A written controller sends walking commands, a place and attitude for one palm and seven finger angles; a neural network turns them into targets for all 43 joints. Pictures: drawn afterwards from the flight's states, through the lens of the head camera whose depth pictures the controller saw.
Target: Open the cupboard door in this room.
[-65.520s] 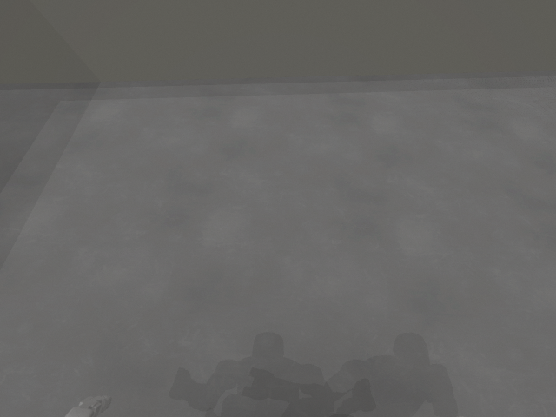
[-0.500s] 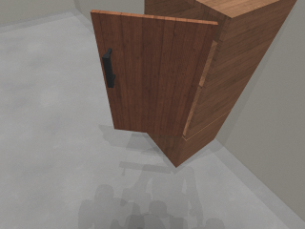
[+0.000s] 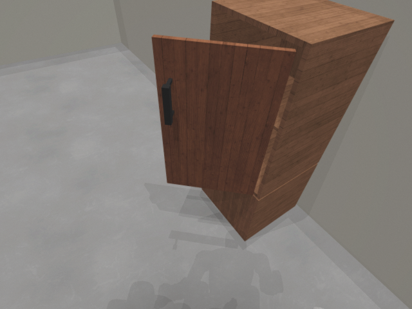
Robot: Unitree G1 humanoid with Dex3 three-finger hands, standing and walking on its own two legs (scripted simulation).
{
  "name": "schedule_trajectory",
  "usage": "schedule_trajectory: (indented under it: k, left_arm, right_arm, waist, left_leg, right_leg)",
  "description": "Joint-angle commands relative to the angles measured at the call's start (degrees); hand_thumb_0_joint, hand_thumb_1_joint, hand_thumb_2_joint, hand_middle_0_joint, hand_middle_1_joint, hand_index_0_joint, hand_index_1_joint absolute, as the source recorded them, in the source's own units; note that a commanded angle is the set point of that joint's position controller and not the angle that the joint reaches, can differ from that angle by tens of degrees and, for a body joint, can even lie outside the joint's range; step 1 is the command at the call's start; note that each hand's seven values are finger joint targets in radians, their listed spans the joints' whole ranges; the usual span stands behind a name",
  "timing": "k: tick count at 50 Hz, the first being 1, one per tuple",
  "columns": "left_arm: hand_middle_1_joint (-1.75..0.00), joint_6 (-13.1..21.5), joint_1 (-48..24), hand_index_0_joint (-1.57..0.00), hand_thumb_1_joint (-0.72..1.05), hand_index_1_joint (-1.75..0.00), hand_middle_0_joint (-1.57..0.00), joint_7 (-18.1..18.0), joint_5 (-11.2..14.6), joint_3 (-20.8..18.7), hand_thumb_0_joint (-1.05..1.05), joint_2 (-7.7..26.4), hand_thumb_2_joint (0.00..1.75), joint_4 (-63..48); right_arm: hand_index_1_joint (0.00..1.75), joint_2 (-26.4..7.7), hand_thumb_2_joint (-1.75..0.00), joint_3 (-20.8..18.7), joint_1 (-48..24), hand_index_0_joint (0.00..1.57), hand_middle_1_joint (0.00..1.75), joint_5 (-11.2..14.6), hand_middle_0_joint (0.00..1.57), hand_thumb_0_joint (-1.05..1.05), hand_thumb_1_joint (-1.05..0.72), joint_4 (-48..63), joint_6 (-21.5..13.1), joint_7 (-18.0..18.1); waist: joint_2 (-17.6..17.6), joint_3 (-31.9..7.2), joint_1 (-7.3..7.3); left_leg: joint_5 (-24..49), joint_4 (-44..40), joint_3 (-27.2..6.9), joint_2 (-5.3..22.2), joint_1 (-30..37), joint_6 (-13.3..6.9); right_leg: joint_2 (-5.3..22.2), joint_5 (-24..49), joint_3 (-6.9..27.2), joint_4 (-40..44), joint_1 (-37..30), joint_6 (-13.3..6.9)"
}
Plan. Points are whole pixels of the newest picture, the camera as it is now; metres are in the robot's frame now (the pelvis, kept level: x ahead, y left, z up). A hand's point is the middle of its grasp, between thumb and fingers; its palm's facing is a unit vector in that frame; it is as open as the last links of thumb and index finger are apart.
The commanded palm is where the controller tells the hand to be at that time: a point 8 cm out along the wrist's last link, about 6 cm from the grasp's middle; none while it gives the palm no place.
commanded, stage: come to a stop and stand still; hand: left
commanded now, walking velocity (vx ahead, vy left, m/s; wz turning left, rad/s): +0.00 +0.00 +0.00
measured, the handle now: (169, 101) +0.64 +0.17 +0.07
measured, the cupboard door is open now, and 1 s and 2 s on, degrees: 47 47 47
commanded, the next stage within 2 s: look again from close up in 0.62 s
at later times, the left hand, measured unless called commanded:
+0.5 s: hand out of the picture -0.04 +0.21 -0.17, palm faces -0.01 -0.97 -0.26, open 7.4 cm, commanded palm none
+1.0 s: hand out of the picture -0.01 +0.19 -0.17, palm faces +0.00 -0.98 -0.21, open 7.4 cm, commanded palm none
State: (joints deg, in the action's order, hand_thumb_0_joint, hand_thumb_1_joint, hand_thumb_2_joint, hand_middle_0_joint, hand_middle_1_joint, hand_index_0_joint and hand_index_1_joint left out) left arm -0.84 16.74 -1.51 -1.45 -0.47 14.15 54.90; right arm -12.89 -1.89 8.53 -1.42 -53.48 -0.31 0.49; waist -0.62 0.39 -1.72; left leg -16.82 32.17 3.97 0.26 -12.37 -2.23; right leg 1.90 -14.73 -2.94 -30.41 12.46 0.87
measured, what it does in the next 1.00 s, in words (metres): stands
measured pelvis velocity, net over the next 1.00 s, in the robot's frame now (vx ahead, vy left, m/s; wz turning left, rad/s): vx -0.02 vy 0.00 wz -0.01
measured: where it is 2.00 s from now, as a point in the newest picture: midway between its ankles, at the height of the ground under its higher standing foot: outside the picture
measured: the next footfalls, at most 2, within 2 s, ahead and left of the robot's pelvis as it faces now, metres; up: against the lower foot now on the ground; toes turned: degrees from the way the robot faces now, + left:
none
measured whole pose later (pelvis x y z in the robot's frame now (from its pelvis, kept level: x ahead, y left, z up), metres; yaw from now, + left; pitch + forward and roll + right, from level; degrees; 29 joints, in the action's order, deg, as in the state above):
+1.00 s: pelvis -0.02 +0.00 +0.01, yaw +0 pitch -1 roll +0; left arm 0.8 17.3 -1.8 -1.6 0.0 11.0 61.5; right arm -10.7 -1.4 13.3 -0.9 -63.6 -1.0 0.4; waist -0.7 1.2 -0.1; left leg -11.4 25.3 4.7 -0.7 -12.8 -2.6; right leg 2.1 -9.6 -1.6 -24.3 13.4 1.3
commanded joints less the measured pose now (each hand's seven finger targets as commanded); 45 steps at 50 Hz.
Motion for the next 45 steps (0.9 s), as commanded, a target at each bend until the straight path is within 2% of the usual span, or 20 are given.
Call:
schedule_trajectory:
  k: [1, 8, 12, 21, 25, 27, 34, 40, 45]
  left_arm:
    - [-0.30, 1.5, -0.9, -0.20, 0.90, -0.30, -0.20, 0.1, 0.0, -2.0, 0.00, 8.4, 0.90, -2.6]
    - [-0.30, 1.7, -0.4, -0.20, 0.90, -0.30, -0.20, 0.3, -0.1, -1.9, 0.00, 9.0, 0.90, -0.7]
    - [-0.30, 1.6, 0.5, -0.20, 0.90, -0.30, -0.20, 0.2, -0.1, -1.9, 0.00, 8.8, 0.90, 0.5]
    - [-0.30, 1.9, 2.4, -0.20, 0.90, -0.30, -0.20, -0.1, 0.0, -1.7, 0.00, 7.7, 0.90, 3.0]
    - [-0.30, 1.8, 3.1, -0.20, 0.90, -0.30, -0.20, -0.3, 0.0, -1.7, 0.00, 6.6, 0.90, 3.7]
    - [-0.30, 1.8, 3.5, -0.20, 0.90, -0.30, -0.20, -0.2, 0.0, -1.6, 0.00, 6.1, 0.90, 4.1]
    - [-0.30, 1.9, 4.4, -0.20, 0.90, -0.30, -0.20, -0.4, -0.1, -1.5, 0.00, 4.6, 0.90, 4.7]
    - [-0.30, 2.3, 4.2, -0.20, 0.90, -0.30, -0.20, -0.6, -0.1, -1.4, 0.00, 3.9, 0.90, 4.6]
    - [-0.30, 2.5, 3.7, -0.20, 0.90, -0.30, -0.20, -0.6, 0.0, -1.3, 0.00, 3.9, 0.90, 4.7]
  right_arm:
    - [0.30, -10.7, -0.90, -2.2, 0.2, 0.20, 0.30, 0.1, 0.20, 0.00, -0.90, 3.0, -0.9, 0.1]
    - [0.30, -11.6, -0.90, -1.9, 2.4, 0.20, 0.30, 0.1, 0.20, 0.00, -0.90, 0.4, -0.9, -0.2]
    - [0.30, -11.6, -0.90, -1.7, 3.9, 0.20, 0.30, 0.1, 0.20, 0.00, -0.90, -1.5, -0.8, -0.2]
    - [0.30, -9.9, -0.90, -1.4, 7.7, 0.20, 0.30, 0.4, 0.20, 0.00, -0.90, -5.6, -0.8, -0.1]
    - [0.30, -8.6, -0.90, -1.3, 9.2, 0.20, 0.30, 0.4, 0.20, 0.00, -0.90, -6.9, -0.6, 0.1]
    - [0.30, -8.2, -0.90, -1.4, 9.5, 0.20, 0.30, 0.4, 0.20, 0.00, -0.90, -7.3, -0.6, 0.1]
    - [0.30, -7.1, -0.90, -1.3, 9.4, 0.20, 0.30, 0.5, 0.20, 0.00, -0.90, -7.9, -0.7, 0.3]
    - [0.30, -6.4, -0.90, -1.3, 8.7, 0.20, 0.30, 0.7, 0.20, 0.00, -0.90, -7.7, -0.9, 0.3]
    - [0.30, -6.4, -0.90, -1.2, 7.2, 0.20, 0.30, 0.8, 0.20, 0.00, -0.90, -7.7, -1.2, 0.3]
  waist:
    - [3.4, 3.1, 1.58]
    - [1.1, 3.8, 1.44]
    - [1.3, 4.5, 1.29]
    - [-0.3, 4.0, 1.70]
    - [-0.8, 5.0, 2.03]
    - [-0.3, 4.7, 2.13]
    - [1.3, 4.9, 1.87]
    - [-0.3, 4.2, 2.07]
    - [0.4, 3.1, 1.88]
  left_leg:
    - [-7.1, -14.8, -9.1, 6.5, -6.1, -1.2]
    - [-12.3, -18.1, -10.3, 6.6, -8.2, -0.7]
    - [-14.4, -18.8, -10.5, 6.5, -9.4, -0.7]
    - [-11.2, -16.9, -9.3, 5.8, -8.0, -0.3]
    - [-11.0, -16.1, -8.7, 5.7, -7.5, -0.1]
    - [-10.6, -15.7, -8.5, 5.5, -7.2, 0.0]
    - [-10.7, -16.3, -8.9, 5.9, -7.6, 0.1]
    - [-6.6, -15.3, -8.4, 5.8, -6.1, 0.3]
    - [-3.1, -15.3, -8.2, 6.0, -4.4, 0.3]
  right_leg:
    - [3.0, -0.4, 4.4, 6.8, 0.6, -2.3]
    - [3.6, -3.9, 4.7, 8.9, 0.1, -2.0]
    - [3.9, -6.1, 5.1, 9.9, 0.2, -1.8]
    - [4.7, -7.9, 7.3, 11.6, 1.5, -2.3]
    - [4.8, -10.0, 8.1, 12.6, 3.5, -2.3]
    - [4.8, -10.1, 8.3, 12.4, 3.9, -2.5]
    - [4.2, -7.6, 7.6, 11.4, 3.3, -2.3]
    - [4.5, -4.5, 8.0, 11.5, 3.0, -2.4]
    - [4.6, 0.2, 7.4, 11.0, 1.5, -2.3]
